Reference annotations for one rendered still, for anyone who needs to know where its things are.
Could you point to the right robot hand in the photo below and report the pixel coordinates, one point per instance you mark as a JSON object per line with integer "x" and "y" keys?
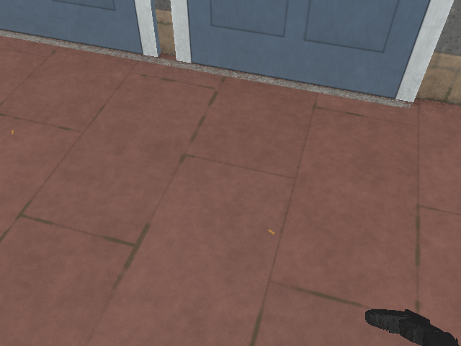
{"x": 411, "y": 326}

